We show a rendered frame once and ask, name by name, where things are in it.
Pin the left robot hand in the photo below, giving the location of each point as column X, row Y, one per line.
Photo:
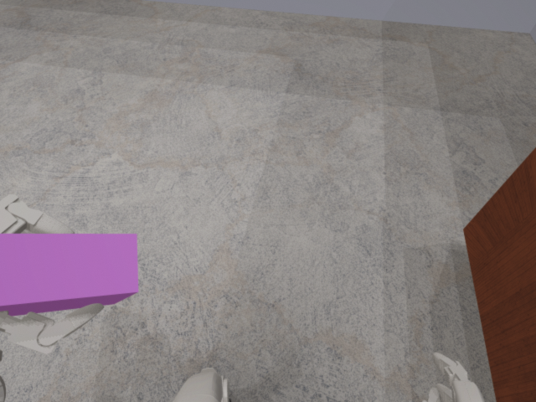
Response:
column 35, row 331

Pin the sponge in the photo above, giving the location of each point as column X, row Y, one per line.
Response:
column 55, row 272

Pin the right robot hand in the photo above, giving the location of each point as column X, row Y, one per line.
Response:
column 462, row 389

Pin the robot left thigh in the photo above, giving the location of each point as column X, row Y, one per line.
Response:
column 204, row 387

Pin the table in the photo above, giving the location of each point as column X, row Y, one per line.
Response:
column 501, row 246

